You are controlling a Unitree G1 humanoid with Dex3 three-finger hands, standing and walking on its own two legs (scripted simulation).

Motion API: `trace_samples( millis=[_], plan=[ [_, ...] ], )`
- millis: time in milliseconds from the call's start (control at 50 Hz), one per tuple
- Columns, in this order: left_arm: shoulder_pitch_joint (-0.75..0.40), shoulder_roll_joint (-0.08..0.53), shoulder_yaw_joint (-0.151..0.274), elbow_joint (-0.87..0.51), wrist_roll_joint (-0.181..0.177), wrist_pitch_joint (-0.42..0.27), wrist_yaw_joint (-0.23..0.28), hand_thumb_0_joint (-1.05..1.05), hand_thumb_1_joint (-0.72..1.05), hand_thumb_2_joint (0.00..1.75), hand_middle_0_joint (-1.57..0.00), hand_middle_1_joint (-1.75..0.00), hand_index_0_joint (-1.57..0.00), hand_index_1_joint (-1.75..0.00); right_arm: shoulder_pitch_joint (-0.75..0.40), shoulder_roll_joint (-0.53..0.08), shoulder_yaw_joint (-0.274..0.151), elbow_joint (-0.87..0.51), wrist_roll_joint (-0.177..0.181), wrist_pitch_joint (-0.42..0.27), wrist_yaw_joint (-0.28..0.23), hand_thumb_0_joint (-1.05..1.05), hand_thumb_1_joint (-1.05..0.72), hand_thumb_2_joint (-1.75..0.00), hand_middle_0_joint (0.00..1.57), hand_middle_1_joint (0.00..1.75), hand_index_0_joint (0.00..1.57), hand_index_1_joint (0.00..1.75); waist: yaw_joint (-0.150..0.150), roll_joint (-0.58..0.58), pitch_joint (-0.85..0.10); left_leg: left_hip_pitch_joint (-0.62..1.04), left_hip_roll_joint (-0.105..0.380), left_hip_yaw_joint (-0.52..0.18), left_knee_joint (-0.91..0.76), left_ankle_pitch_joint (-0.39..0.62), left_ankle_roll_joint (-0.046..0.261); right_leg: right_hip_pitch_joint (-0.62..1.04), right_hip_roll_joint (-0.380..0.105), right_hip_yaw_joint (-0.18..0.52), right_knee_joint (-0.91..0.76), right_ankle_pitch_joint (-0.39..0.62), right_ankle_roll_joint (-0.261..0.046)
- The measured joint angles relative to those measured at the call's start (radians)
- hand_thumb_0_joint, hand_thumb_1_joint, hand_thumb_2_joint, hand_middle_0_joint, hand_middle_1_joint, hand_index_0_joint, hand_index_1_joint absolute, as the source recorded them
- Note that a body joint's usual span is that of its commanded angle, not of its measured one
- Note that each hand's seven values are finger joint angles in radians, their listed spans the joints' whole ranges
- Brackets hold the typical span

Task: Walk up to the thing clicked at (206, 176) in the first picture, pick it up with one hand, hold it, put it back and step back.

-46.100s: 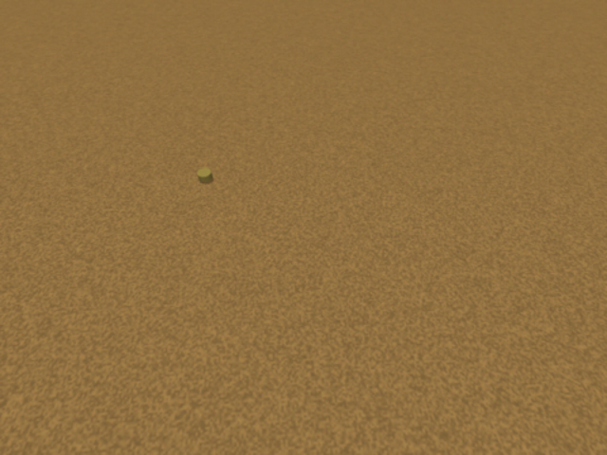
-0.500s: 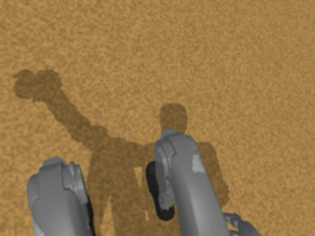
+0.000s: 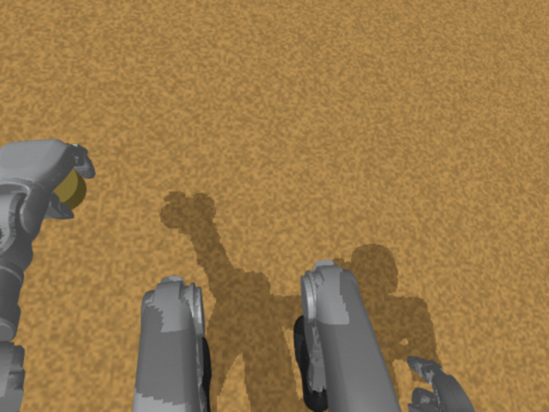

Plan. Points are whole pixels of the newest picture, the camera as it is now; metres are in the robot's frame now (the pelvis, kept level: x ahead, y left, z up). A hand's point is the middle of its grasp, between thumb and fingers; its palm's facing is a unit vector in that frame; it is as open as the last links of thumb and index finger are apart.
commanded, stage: lift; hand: left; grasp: from above
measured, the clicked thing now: (57, 187) +0.46 +0.30 -0.13
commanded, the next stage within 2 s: hold in 1.04 s
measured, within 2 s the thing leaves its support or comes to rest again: neither
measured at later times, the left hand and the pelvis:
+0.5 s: hand out of the picture +0.37 +0.24 +0.12, palm faces -0.42 -0.11 -0.90, open 7.9 cm; pelvis +0.02 -0.02 +0.19, yaw +3 degrees
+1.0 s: hand out of the picture +0.38 +0.22 +0.22, palm faces -0.43 -0.10 -0.90, open 7.9 cm; pelvis +0.06 -0.01 +0.29, yaw +3 degrees
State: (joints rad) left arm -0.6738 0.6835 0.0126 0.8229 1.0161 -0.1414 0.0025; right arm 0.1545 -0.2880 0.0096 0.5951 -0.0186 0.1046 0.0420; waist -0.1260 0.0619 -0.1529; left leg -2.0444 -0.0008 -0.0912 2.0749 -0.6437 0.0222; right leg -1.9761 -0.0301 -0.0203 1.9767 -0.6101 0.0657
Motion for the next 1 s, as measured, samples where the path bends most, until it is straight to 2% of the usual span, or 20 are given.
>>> trace_samples(
  millis=[120,240,360,480,660,720,860,1000],
  plan=[
    [0.064,-0.049,-0.027,-0.060,-0.015,0.042,0.020,0.01,0.27,0.27,-0.59,-0.56,-0.85,-0.54,-0.022,0.021,-0.007,0.016,0.016,-0.006,-0.021,0.01,-0.91,-0.90,0.20,0.30,0.20,0.30,0.017,0.003,-0.021,0.158,0.009,0.009,-0.124,0.004,-0.007,0.146,0.001,0.001,-0.116,0.009,0.000],
    [0.155,-0.102,-0.058,-0.122,-0.048,0.101,0.011,0.01,0.27,0.28,-0.58,-0.57,-0.84,-0.55,-0.021,0.030,-0.015,0.030,0.030,-0.011,-0.042,0.01,-0.91,-0.90,0.20,0.30,0.20,0.30,0.031,0.011,-0.018,0.352,0.023,0.022,-0.283,0.028,-0.014,0.326,0.008,0.003,-0.267,0.038,-0.008],
    [0.265,-0.150,-0.096,-0.169,-0.067,0.116,0.007,0.01,0.27,0.27,-0.59,-0.57,-0.85,-0.55,0.010,0.032,-0.018,0.049,0.044,-0.033,-0.069,0.01,-0.90,-0.90,0.20,0.30,0.20,0.30,0.045,0.008,-0.015,0.560,0.033,0.039,-0.456,0.060,-0.023,0.517,0.012,0.011,-0.424,0.069,-0.019],
    [0.297,-0.183,-0.117,-0.135,-0.058,0.102,0.043,0.01,0.27,0.26,-0.59,-0.57,-0.85,-0.54,0.037,0.037,-0.023,0.085,0.049,-0.071,-0.097,0.01,-0.90,-0.90,0.20,0.30,0.20,0.30,0.050,-0.006,-0.001,0.755,0.037,0.046,-0.615,0.097,-0.033,0.705,0.012,0.009,-0.570,0.101,-0.030],
    [0.323,-0.241,-0.152,-0.042,-0.033,0.127,0.108,0.00,0.28,0.24,-0.59,-0.57,-0.85,-0.54,0.071,0.029,-0.040,0.120,0.055,-0.107,-0.108,0.01,-0.90,-0.90,0.20,0.30,0.20,0.30,0.052,-0.008,0.009,0.996,0.046,0.059,-0.833,0.154,-0.039,0.940,0.019,0.011,-0.784,0.159,-0.038],
    [0.320,-0.255,-0.169,-0.012,-0.032,0.137,0.119,0.00,0.28,0.24,-0.60,-0.57,-0.86,-0.53,0.079,0.028,-0.044,0.129,0.056,-0.114,-0.111,0.01,-0.90,-0.90,0.20,0.30,0.20,0.30,0.054,-0.010,0.017,1.065,0.047,0.065,-0.895,0.171,-0.039,1.007,0.020,0.014,-0.844,0.176,-0.039],
    [0.311,-0.279,-0.181,0.019,-0.039,0.151,0.144,0.00,0.27,0.24,-0.60,-0.56,-0.87,-0.52,0.087,0.034,-0.048,0.144,0.055,-0.121,-0.109,0.01,-0.90,-0.90,0.20,0.30,0.20,0.30,0.059,-0.014,0.047,1.204,0.049,0.080,-1.029,0.209,-0.037,1.140,0.021,0.023,-0.975,0.215,-0.038],
    [0.309,-0.295,-0.196,0.027,-0.046,0.173,0.137,0.00,0.27,0.24,-0.61,-0.56,-0.87,-0.52,0.092,0.042,-0.051,0.154,0.057,-0.114,-0.104,0.01,-0.90,-0.90,0.20,0.30,0.20,0.30,0.070,-0.015,0.062,1.318,0.046,0.094,-1.139,0.237,-0.034,1.250,0.018,0.032,-1.083,0.245,-0.034]
  ],
)
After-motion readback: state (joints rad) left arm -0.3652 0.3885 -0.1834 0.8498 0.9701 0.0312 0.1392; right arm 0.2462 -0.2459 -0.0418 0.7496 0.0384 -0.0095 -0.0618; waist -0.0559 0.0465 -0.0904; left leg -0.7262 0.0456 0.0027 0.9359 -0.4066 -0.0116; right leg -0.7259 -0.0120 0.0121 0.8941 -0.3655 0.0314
